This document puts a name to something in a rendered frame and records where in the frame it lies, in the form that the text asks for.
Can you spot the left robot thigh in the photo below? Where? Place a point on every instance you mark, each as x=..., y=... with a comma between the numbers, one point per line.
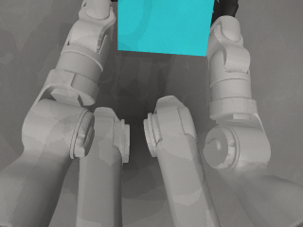
x=100, y=176

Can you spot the robot left upper arm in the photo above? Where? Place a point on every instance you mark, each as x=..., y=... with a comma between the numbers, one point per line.
x=55, y=134

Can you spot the robot right upper arm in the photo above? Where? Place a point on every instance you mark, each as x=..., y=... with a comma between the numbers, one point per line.
x=241, y=155

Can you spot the right robot shin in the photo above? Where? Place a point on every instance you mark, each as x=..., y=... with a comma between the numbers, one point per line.
x=183, y=111

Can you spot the carton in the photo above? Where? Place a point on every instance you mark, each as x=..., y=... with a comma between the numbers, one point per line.
x=179, y=27

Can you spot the right robot hand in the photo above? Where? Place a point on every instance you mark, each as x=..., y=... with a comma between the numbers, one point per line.
x=224, y=8

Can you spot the right robot forearm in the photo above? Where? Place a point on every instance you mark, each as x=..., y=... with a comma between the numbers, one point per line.
x=229, y=76

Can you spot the left robot forearm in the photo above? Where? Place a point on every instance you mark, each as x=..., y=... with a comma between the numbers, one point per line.
x=75, y=79

